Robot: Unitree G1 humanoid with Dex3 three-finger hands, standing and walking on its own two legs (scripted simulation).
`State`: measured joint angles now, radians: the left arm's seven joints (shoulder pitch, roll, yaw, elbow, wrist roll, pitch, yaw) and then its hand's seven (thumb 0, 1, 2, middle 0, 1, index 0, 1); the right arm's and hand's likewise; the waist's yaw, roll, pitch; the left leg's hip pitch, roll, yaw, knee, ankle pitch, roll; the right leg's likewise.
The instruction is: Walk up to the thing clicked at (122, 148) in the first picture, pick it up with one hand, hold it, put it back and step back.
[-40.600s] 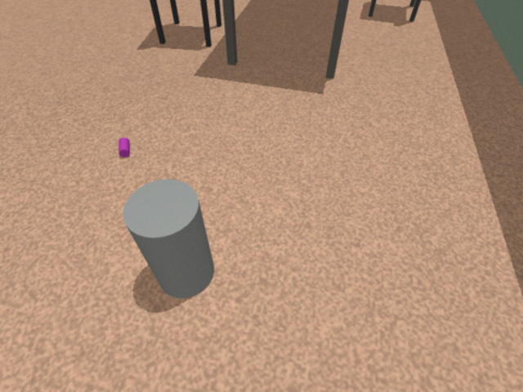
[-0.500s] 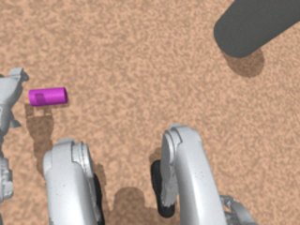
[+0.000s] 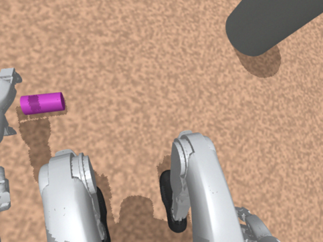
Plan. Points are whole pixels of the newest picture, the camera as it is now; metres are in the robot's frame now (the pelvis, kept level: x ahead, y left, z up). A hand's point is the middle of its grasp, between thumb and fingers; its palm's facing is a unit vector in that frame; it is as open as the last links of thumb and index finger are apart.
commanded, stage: rise first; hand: left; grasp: from above
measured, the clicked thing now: (43, 103) +0.48 +0.28 -0.30
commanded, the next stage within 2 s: approach in 1.42 s
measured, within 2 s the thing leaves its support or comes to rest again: neither
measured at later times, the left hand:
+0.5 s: hand (10, 108) +0.44 +0.32 -0.18, palm faces -0.45 -0.06 -0.89, open 13.7 cm
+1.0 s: hand (6, 106) +0.44 +0.32 -0.17, palm faces -0.45 -0.06 -0.89, open 13.2 cm
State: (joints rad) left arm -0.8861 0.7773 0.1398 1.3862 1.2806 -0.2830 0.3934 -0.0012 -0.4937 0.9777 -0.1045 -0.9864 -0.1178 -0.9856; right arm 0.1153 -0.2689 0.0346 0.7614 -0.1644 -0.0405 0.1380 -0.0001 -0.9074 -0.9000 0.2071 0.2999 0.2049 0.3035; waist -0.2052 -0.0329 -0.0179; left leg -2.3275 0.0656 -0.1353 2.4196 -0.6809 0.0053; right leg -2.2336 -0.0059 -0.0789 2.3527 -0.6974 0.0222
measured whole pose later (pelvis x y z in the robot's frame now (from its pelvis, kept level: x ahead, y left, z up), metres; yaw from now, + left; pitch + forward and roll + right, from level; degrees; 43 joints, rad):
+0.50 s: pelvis +0.00 +0.00 -0.01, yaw -1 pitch +32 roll -8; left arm -0.92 0.80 0.13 1.46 1.30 -0.27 0.42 0.00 -0.47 0.97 -0.15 -0.94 -0.15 -0.95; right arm 0.13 -0.26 0.07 0.76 -0.17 -0.06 0.15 0.00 -0.91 -0.90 0.21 0.30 0.20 0.30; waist -0.25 -0.04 -0.01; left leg -2.35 0.06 -0.15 2.44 -0.67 0.01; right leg -2.24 0.00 -0.09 2.36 -0.69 0.03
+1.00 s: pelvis -0.01 +0.00 -0.01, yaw -1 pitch +32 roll -9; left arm -0.92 0.80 0.11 1.42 1.29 -0.28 0.37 0.00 -0.37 0.88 -0.24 -0.85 -0.24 -0.87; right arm 0.13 -0.27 0.07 0.75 -0.17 -0.05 0.15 0.00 -0.91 -0.90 0.21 0.30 0.20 0.30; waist -0.23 -0.03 -0.02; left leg -2.35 0.06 -0.15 2.44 -0.66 0.01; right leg -2.24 0.00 -0.09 2.36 -0.68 0.03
